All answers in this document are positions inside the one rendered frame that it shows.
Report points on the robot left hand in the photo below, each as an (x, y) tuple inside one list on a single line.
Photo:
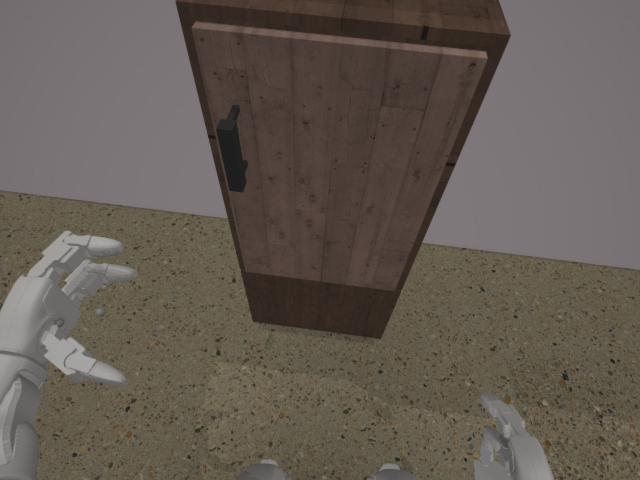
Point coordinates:
[(35, 301)]

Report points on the robot right shin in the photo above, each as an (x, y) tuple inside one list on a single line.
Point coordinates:
[(389, 466)]

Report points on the handle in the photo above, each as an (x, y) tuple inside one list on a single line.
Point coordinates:
[(235, 166)]

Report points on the cupboard door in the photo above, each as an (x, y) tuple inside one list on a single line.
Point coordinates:
[(346, 140)]

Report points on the robot right hand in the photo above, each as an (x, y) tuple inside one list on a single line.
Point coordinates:
[(521, 457)]

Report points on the robot left forearm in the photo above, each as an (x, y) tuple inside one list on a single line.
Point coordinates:
[(21, 378)]

